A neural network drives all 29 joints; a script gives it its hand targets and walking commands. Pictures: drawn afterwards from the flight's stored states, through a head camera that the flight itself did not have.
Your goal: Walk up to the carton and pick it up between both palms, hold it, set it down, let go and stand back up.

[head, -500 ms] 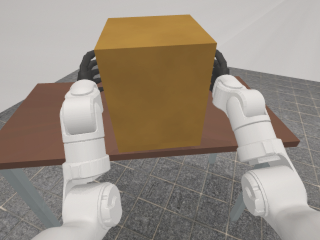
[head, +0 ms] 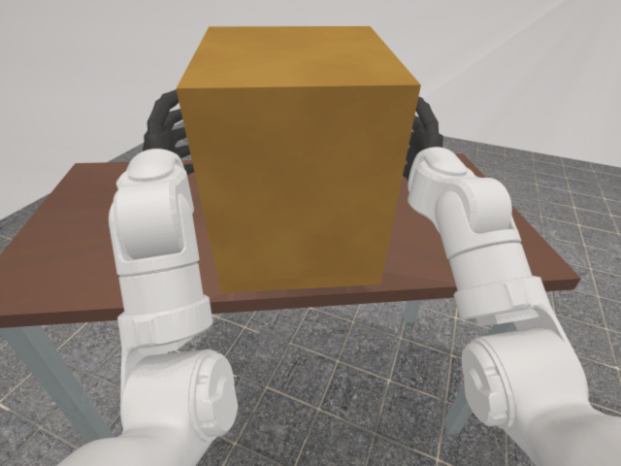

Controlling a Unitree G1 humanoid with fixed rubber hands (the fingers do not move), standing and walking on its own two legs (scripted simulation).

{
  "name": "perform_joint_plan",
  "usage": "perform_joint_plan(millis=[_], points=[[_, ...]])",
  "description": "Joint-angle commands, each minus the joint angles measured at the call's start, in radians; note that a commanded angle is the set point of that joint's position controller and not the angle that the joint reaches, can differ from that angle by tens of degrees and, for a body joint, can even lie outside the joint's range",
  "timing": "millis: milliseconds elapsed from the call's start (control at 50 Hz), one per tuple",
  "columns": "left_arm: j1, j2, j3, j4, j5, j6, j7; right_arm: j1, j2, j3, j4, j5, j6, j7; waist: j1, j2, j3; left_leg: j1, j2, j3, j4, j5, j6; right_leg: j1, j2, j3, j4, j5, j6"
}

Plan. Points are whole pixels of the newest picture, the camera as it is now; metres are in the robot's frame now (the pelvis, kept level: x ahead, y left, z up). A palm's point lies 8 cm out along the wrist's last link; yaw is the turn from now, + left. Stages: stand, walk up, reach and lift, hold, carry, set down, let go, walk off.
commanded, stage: hold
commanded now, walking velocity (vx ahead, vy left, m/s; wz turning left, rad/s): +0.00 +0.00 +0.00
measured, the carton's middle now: (296, 158) +0.40 +0.01 +0.26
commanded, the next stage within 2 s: none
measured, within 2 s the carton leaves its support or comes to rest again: neither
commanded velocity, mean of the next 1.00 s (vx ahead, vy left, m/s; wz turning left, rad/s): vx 0.00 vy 0.00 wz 0.00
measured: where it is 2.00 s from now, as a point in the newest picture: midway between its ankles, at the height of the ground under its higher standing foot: outside the picture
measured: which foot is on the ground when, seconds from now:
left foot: down 0.00-1.00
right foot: down 0.00-1.00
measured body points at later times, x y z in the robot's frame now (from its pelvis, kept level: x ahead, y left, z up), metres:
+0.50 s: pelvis +0.00 +0.00 +0.00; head -0.06 +0.02 +0.44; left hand +0.37 +0.15 +0.28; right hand +0.37 -0.14 +0.27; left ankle +0.04 +0.09 -0.75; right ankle +0.01 -0.07 -0.75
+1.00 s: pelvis +0.00 -0.01 +0.00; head -0.07 +0.02 +0.44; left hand +0.36 +0.15 +0.28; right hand +0.37 -0.14 +0.27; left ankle +0.04 +0.09 -0.75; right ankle +0.01 -0.07 -0.75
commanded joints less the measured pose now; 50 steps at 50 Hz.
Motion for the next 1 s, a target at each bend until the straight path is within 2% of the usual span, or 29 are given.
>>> perform_joint_plan(millis=[0,520,980], points=[[-0.709,-0.42,-0.448,-0.118,-0.211,-0.065,-0.153,-0.828,0.31,0.207,-0.257,0.07,-0.068,0.059,-0.016,0.094,-0.369,0.164,0.034,-0.044,-0.017,0.137,-0.046,0.008,-0.041,0.047,-0.028,0.077,0.067],[-0.674,-0.407,-0.453,-0.179,-0.203,-0.056,-0.168,-0.796,0.332,0.25,-0.322,0.088,-0.069,0.037,-0.01,0.082,-0.404,0.195,0.023,-0.037,0.001,0.235,-0.039,0.046,-0.052,0.052,-0.018,0.19,0.08],[-0.665,-0.398,-0.445,-0.169,-0.198,-0.051,-0.179,-0.782,0.334,0.241,-0.321,0.082,-0.063,0.027,-0.014,0.087,-0.381,0.166,0.024,-0.034,-0.009,0.175,-0.035,0.036,-0.057,0.049,-0.018,0.148,0.086]])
